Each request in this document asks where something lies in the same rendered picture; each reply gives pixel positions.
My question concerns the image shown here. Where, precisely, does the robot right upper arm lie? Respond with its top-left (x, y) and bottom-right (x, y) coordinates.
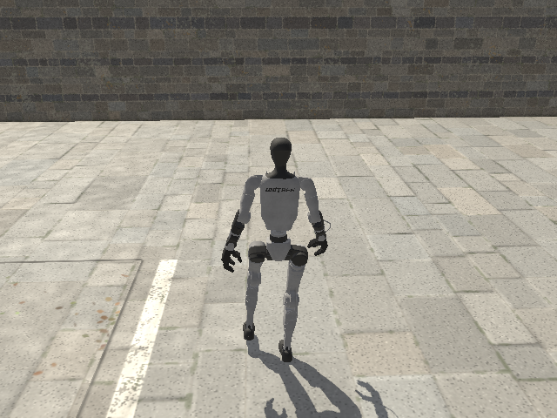
top-left (299, 176), bottom-right (321, 223)

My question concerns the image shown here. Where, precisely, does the robot right forearm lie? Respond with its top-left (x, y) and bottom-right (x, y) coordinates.
top-left (312, 210), bottom-right (326, 241)

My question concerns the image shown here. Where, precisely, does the right robot shin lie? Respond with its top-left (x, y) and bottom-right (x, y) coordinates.
top-left (283, 293), bottom-right (299, 350)

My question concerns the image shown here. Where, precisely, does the robot left foot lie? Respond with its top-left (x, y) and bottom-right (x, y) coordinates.
top-left (243, 322), bottom-right (255, 340)

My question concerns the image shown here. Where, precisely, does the robot right hand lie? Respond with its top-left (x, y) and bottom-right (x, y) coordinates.
top-left (307, 238), bottom-right (328, 256)

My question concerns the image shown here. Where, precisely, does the robot left hand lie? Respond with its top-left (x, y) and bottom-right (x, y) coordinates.
top-left (221, 248), bottom-right (242, 273)

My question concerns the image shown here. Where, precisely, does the robot left upper arm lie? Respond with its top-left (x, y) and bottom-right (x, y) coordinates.
top-left (237, 174), bottom-right (262, 224)

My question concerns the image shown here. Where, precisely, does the robot left forearm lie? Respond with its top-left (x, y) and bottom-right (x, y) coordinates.
top-left (225, 209), bottom-right (245, 251)

